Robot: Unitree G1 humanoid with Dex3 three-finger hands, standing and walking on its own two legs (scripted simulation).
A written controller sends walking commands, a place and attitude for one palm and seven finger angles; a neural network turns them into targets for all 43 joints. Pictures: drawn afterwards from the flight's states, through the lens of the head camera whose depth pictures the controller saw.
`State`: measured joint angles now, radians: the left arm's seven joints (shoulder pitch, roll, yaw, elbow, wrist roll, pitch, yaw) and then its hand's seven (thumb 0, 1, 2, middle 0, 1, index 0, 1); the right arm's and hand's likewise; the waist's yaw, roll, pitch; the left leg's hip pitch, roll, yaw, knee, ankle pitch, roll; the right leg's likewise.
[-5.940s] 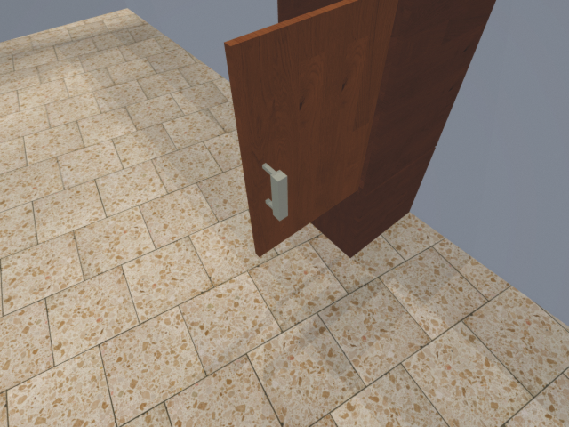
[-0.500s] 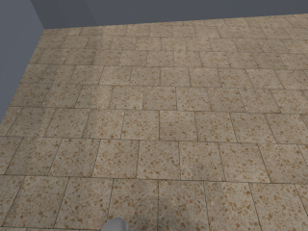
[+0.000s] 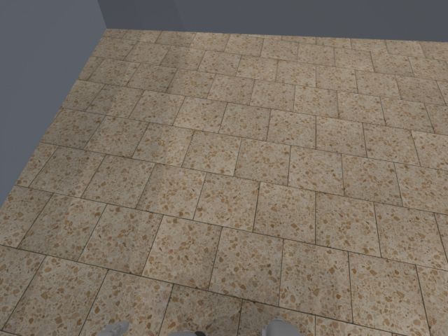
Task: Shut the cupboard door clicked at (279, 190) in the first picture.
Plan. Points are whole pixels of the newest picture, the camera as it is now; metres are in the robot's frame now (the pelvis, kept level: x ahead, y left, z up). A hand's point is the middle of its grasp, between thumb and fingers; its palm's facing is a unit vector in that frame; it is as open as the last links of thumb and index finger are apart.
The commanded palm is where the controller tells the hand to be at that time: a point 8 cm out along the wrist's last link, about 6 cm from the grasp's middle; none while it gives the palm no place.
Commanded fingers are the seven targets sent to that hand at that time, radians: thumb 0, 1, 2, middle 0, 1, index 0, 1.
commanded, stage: walk to a spot facing it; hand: left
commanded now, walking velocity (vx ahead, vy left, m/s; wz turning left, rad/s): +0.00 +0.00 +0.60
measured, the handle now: out of the picture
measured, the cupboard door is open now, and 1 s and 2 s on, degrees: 90 90 90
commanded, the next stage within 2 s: none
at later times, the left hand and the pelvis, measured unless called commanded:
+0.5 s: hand out of the picture +0.03 +0.16 -0.18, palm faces +0.36 -0.90 -0.25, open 7.4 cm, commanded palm none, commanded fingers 0.00 0.90 0.90 -0.20 -0.30 -0.20 -0.30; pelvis +0.06 -0.05 -0.01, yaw +21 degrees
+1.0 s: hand out of the picture +0.06 +0.11 -0.15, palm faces +0.57 -0.77 -0.29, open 7.4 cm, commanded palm none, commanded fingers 0.00 0.90 0.90 -0.20 -0.30 -0.20 -0.30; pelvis +0.11 -0.10 +0.00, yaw +38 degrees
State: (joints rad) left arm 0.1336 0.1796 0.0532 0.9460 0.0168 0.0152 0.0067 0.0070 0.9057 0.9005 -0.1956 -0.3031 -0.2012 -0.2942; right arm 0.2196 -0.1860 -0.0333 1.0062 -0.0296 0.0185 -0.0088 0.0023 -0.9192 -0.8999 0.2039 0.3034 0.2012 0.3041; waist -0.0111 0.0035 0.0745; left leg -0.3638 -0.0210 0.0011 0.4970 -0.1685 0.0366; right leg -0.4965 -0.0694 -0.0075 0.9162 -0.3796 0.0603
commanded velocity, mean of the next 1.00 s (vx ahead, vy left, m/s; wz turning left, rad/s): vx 0.00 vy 0.00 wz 0.60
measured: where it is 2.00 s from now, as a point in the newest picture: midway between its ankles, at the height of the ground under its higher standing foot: outside the picture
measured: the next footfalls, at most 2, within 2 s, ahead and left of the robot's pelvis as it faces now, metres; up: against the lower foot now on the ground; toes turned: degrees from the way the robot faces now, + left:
right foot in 0.12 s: +0.07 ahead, -0.16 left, +0.00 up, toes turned +2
left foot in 0.50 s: +0.07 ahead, +0.07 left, +0.00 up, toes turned +28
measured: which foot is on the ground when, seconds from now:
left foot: down 0.00-0.10, up 0.12-0.48, down 0.50-0.84, up 0.86-1.00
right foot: up 0.00-0.10, down 0.12-0.50, up 0.52-0.82, down 0.84-1.00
